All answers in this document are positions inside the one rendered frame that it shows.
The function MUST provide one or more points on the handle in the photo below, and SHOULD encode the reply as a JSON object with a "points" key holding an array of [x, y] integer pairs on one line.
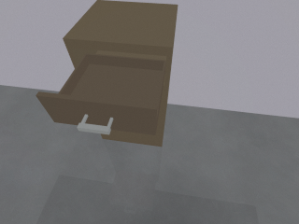
{"points": [[93, 128]]}

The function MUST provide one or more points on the drawer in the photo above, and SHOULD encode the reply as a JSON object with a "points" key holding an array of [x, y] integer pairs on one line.
{"points": [[127, 89]]}

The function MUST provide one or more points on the cabinet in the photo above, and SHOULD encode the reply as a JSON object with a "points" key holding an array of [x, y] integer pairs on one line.
{"points": [[128, 29]]}

